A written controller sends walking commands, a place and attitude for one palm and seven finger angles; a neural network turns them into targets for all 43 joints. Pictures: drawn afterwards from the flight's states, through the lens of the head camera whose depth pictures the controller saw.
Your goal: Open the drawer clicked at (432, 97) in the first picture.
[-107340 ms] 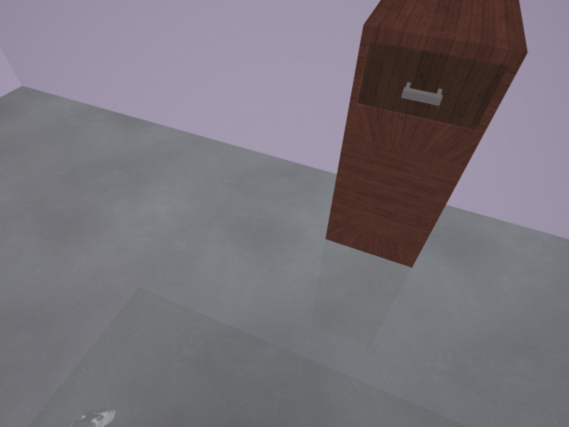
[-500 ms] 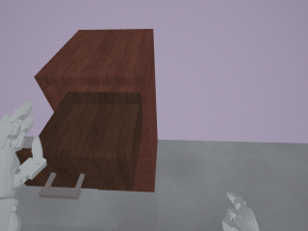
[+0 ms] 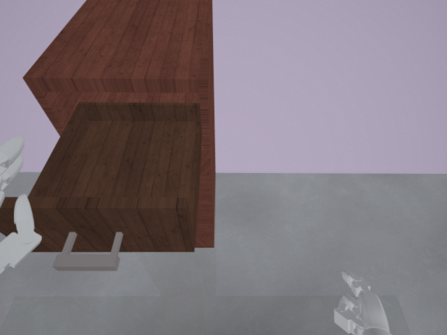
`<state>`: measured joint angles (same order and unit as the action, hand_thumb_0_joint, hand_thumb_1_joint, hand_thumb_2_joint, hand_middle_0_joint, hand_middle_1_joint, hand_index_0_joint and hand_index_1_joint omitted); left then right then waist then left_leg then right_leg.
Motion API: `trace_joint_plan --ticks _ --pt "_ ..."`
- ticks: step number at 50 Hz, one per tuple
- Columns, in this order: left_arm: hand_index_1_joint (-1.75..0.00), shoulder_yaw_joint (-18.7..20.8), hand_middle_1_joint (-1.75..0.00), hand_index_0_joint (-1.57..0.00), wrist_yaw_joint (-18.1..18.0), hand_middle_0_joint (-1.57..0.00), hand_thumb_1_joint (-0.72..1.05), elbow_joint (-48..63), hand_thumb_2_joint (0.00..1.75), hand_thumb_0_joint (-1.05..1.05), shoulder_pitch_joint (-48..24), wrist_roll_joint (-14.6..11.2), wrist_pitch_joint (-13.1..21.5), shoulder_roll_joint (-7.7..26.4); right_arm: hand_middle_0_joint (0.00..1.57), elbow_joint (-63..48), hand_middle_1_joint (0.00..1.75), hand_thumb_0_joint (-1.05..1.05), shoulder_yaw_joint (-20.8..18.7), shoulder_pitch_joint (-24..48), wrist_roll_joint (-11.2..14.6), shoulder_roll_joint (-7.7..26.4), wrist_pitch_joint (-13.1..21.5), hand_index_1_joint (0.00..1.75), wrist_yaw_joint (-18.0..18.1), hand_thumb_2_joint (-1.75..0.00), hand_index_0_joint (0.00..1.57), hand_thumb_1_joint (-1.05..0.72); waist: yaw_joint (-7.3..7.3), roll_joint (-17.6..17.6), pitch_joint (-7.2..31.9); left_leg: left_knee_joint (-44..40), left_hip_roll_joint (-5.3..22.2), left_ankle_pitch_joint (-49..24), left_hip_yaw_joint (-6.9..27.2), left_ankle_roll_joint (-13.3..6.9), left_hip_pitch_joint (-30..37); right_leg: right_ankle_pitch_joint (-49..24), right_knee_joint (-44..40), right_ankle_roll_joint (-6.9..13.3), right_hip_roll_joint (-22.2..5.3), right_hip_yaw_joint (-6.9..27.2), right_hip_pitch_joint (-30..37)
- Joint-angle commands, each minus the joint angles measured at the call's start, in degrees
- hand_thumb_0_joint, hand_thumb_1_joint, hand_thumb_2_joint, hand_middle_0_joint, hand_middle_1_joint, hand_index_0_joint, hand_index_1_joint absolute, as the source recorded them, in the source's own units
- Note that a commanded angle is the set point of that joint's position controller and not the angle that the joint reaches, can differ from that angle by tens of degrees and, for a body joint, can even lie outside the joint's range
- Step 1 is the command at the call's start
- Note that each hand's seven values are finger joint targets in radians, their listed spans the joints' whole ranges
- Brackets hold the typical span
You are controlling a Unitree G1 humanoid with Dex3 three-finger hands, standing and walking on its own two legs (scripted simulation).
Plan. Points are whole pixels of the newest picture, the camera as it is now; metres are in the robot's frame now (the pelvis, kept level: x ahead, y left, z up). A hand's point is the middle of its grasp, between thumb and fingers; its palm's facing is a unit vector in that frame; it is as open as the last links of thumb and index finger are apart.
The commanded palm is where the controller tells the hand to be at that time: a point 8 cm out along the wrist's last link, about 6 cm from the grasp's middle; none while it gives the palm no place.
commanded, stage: step back with the hand held close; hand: left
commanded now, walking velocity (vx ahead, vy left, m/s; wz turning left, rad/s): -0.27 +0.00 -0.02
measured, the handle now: (91, 250) +0.25 +0.25 +0.01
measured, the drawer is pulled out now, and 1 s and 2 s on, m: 0.29 0.29 0.29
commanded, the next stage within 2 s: stop stepping back and stand still in 0.76 s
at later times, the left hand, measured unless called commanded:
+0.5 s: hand out of the picture +0.11 +0.25 +0.18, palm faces +0.38 -0.80 -0.46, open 7.4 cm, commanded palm +0.04 +0.29 +0.20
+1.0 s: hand out of the picture -0.03 +0.19 +0.19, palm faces +0.32 -0.79 -0.52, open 7.4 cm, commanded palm -0.09 +0.24 +0.20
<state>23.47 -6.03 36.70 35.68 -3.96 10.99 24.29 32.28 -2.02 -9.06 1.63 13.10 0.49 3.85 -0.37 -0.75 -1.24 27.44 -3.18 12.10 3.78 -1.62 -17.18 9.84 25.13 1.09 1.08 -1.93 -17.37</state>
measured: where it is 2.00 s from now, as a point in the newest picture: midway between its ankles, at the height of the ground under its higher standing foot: outside the picture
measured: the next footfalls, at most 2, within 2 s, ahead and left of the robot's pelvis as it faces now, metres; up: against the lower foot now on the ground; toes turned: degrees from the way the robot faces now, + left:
left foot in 0.44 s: -0.02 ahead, +0.11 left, +0.00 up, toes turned +0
right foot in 0.80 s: -0.23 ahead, -0.12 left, +0.00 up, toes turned +1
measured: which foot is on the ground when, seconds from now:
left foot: down 0.00-0.30, up 0.32-0.42, down 0.44-0.82, up 0.84-1.00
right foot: down 0.00-0.48, up 0.50-0.78, down 0.80-1.00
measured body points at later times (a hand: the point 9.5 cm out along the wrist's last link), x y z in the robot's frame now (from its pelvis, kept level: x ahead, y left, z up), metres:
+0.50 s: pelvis -0.08 +0.01 -0.01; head -0.04 +0.04 +0.44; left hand +0.09 +0.29 +0.21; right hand +0.10 -0.23 -0.08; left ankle -0.06 +0.11 -0.74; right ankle -0.03 -0.11 -0.74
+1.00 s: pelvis -0.23 -0.04 +0.00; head -0.20 -0.03 +0.45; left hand -0.05 +0.23 +0.22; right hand -0.07 -0.28 -0.08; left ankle -0.25 +0.09 -0.68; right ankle -0.25 -0.12 -0.74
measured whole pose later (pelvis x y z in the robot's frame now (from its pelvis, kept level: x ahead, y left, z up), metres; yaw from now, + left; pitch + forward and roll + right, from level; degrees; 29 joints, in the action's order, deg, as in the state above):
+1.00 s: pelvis -0.23 -0.04 +0.00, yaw -1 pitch +5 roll +3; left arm 25.4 -8.1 40.0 39.6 -3.2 10.7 25.1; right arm 33.8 0.6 -11.2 1.2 11.7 2.0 3.5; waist -1.3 3.5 2.8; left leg 51.8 -1.2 21.1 -1.7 1.4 -28.0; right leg 15.5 26.8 2.9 -0.7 -2.5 -16.1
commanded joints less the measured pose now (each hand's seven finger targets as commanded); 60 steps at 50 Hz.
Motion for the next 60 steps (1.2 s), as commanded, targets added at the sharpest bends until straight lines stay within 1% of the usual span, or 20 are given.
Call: trace_joint_plan --ticks 1,6,10,14,17,20,22,23,25,29,38,39,40,41,42,44,47,53,58,60 --pt "-0.30 7.95 -0.30 -0.20 -1.81 -0.20 0.90 13.44 0.90 0.00 0.87 0.32 3.50 8.92 0.20 -10.72 0.30 0.00 -2.06 5.53 -0.30 6.71 3.62 0.30 0.20 -0.90 0.20 -0.90 0.76 -4.53 10.57 -5.90 8.36 -14.18 5.01 -0.14 -4.04 -8.99 3.36 -1.09 -3.31 1.84 9.24" --pt "-0.30 8.86 -0.30 -0.20 -1.80 -0.20 0.90 14.65 0.90 0.00 -0.73 1.71 4.32 8.56 0.20 -11.82 0.30 0.00 -1.82 4.56 -1.25 7.18 5.24 0.30 -0.02 -0.90 0.20 -0.90 1.02 -9.12 8.50 -13.79 13.69 4.17 9.93 -3.62 -19.40 2.05 16.43 -1.75 -0.16 1.93 15.60" --pt "-0.30 8.59 -0.30 -0.20 -1.95 -0.20 0.90 13.02 0.90 0.00 -2.32 2.28 4.70 7.70 0.20 -11.77 0.30 0.00 -1.56 3.89 -1.29 7.16 6.36 0.30 -0.21 -0.90 0.20 -0.90 0.36 -3.59 5.61 -9.88 12.11 9.94 9.21 -4.20 -21.81 -0.90 12.20 -1.07 -1.14 3.95 14.58" --pt "-0.30 7.15 -0.30 -0.20 -2.33 -0.20 0.90 12.95 0.90 0.00 -3.13 0.89 4.98 7.80 0.20 -9.59 0.30 0.00 -1.62 2.98 -0.84 6.18 6.11 0.30 -1.02 -0.90 0.20 -0.90 -0.90 5.61 11.45 9.47 3.11 -1.72 0.43 0.97 -2.64 -10.07 -3.72 4.25 -12.95 14.62 0.29" --pt "-0.30 7.97 -0.30 -0.20 -2.85 -0.20 0.90 14.40 0.90 0.00 -2.10 0.74 5.03 8.94 0.20 -9.16 0.30 0.00 -1.76 4.12 -0.54 5.71 5.29 0.30 -0.63 -0.90 0.20 -0.90 0.16 7.99 11.63 24.72 2.11 9.65 0.08 1.39 -0.84 -4.33 -7.65 7.58 -18.79 16.14 -6.30" --pt "-0.30 9.69 -0.30 -0.20 -3.21 -0.20 0.90 14.95 0.90 0.00 -0.34 0.81 4.18 9.46 0.20 -9.78 0.30 0.00 -0.32 5.14 -1.15 4.02 4.72 0.30 -0.21 -0.90 0.20 -0.90 -0.17 5.07 8.27 8.58 4.41 6.70 -0.19 1.72 -2.29 -13.13 -1.70 5.50 -14.53 10.02 -3.18" --pt "-0.30 9.60 -0.30 -0.20 -3.26 -0.20 0.90 15.34 0.90 0.00 -0.77 0.90 4.44 9.71 0.20 -8.93 0.30 0.00 -0.67 5.66 -1.11 5.46 4.75 0.30 0.35 -0.90 0.20 -0.90 -0.10 -6.18 6.97 -7.26 7.81 -13.92 2.77 0.71 -1.41 -12.36 7.15 0.22 -5.37 4.29 -0.94" --pt "-0.30 9.97 -0.30 -0.20 -3.21 -0.20 0.90 17.63 0.90 0.00 -2.01 1.43 5.02 10.85 0.20 -9.04 0.30 0.00 -1.41 6.45 -1.35 6.14 5.21 0.30 0.56 -0.90 0.20 -0.90 0.46 -13.75 9.38 -6.49 13.90 -27.41 7.69 -0.10 -0.27 -6.47 13.21 -1.27 -1.75 1.48 -0.25" --pt "-0.30 9.58 -0.30 -0.20 -2.84 -0.20 0.90 18.02 0.90 0.00 -2.14 1.08 5.64 10.54 0.20 -8.90 0.30 0.00 -1.33 3.33 -2.54 4.72 6.60 0.30 -0.35 -0.90 0.20 -0.90 -0.03 -17.09 13.59 -4.72 19.34 -46.50 11.23 -3.21 4.46 13.67 24.59 -1.27 -0.30 1.87 -5.41" --pt "-0.30 7.36 -0.30 -0.20 -2.84 -0.20 0.90 16.79 0.90 0.00 -0.30 0.97 5.09 6.69 0.20 -6.92 0.30 0.00 -2.05 1.60 -2.29 5.32 8.80 0.30 -1.32 -0.90 0.20 -0.90 0.42 -8.73 13.50 -3.21 19.63 -42.02 7.77 -6.17 8.57 17.13 28.20 -1.78 0.42 2.90 -8.88" --pt "-0.30 8.81 -0.30 -0.20 -2.30 -0.20 0.90 15.54 0.90 0.00 -0.45 -0.61 2.30 9.25 0.20 -7.67 0.30 0.00 -0.74 6.41 -1.92 5.89 7.89 0.30 -2.02 -0.90 0.20 -0.90 1.07 -10.67 11.72 -9.10 15.69 -7.30 4.58 -3.20 -2.58 9.12 2.21 -1.56 0.55 -1.86 7.27" --pt "-0.30 8.75 -0.30 -0.20 -1.88 -0.20 0.90 16.28 0.90 0.00 -0.30 -0.91 2.70 9.48 0.20 -8.27 0.30 0.00 -0.57 7.15 -1.50 5.34 7.52 0.30 -2.17 -0.90 0.20 -0.90 1.21 -7.67 11.33 -6.03 12.82 -1.90 2.18 -1.25 -3.24 4.17 -4.77 -0.82 -1.45 -1.09 7.89" --pt "-0.30 9.64 -0.30 -0.20 -1.72 -0.20 0.90 16.75 0.90 0.00 -0.20 -0.78 3.22 11.41 0.20 -8.72 0.30 0.00 -0.38 6.92 -1.17 4.34 6.84 0.30 -2.36 -0.90 0.20 -0.90 0.85 2.14 11.01 2.18 7.53 4.95 -2.82 1.80 -4.06 -1.77 -9.29 1.75 -8.06 4.78 5.84" --pt "-0.30 10.95 -0.30 -0.20 -1.94 -0.20 0.90 16.29 0.90 0.00 -0.14 -0.76 3.79 13.88 0.20 -9.15 0.30 0.00 -0.28 7.53 -0.46 3.60 6.29 0.30 -2.08 -0.90 0.20 -0.90 1.30 13.49 10.58 19.54 1.90 11.36 -6.13 4.49 -6.13 -4.05 -13.70 6.36 -19.88 17.86 -1.54" --pt "-0.30 11.61 -0.30 -0.20 -2.66 -0.20 0.90 15.18 0.90 0.00 -1.75 -0.98 4.06 13.91 0.20 -8.08 0.30 0.00 -0.20 7.94 -0.58 3.67 6.31 0.30 -1.63 -0.90 0.20 -0.90 2.32 12.97 8.98 34.51 0.79 17.20 -2.77 4.21 -10.83 -12.76 -13.45 8.79 -25.35 18.47 -5.43" --pt "-0.30 11.62 -0.30 -0.20 -3.14 -0.20 0.90 13.72 0.90 0.00 1.98 -0.23 2.64 11.99 0.20 -8.02 0.30 0.00 -0.36 6.44 0.09 3.07 6.25 0.30 -1.13 -0.90 0.20 -0.90 0.48 11.51 14.65 40.42 2.22 15.07 0.20 3.97 -15.58 -38.07 -3.59 5.69 -20.34 9.98 5.96" --pt "-0.30 9.51 -0.30 -0.20 -3.99 -0.20 0.90 10.80 0.90 0.00 4.12 0.97 1.76 8.60 0.20 -9.24 0.30 0.00 1.27 6.81 -0.64 2.35 4.67 0.30 0.01 -0.90 0.20 -0.90 -0.94 4.74 12.37 26.86 3.91 8.12 -4.08 3.10 -10.88 -26.53 -3.01 6.18 -15.92 6.76 6.42" --pt "-0.30 6.72 -0.30 -0.20 -4.77 -0.20 0.90 10.03 0.90 0.00 0.80 1.21 1.87 7.41 0.20 -7.73 0.30 0.00 -0.34 2.78 -0.93 5.94 7.30 0.30 0.61 -0.90 0.20 -0.90 -0.56 6.38 8.39 -5.90 3.94 4.57 -6.11 -0.16 2.40 -0.77 -5.79 2.89 -14.35 9.43 7.63" --pt "-0.30 8.31 -0.30 -0.20 -4.47 -0.20 0.90 13.39 0.90 0.00 0.86 1.27 3.68 10.27 0.20 -8.06 0.30 0.00 -1.06 1.07 -1.06 7.20 8.36 0.30 0.14 -0.90 0.20 -0.90 -0.87 -10.13 9.91 -4.71 11.40 -13.77 0.93 -2.86 7.81 -5.84 6.77 -0.44 -4.48 1.26 5.84" --pt "-0.30 5.82 -0.30 -0.20 -4.40 -0.20 0.90 13.47 0.90 0.00 -1.24 1.44 3.74 7.73 0.20 -7.47 0.30 0.00 -0.33 1.65 -1.08 6.73 8.37 0.30 -0.14 -0.90 0.20 -0.90 -0.84 -9.76 5.92 -8.42 12.14 -0.37 2.57 -2.62 -0.08 3.70 7.42 -0.75 -3.09 -1.57 6.06"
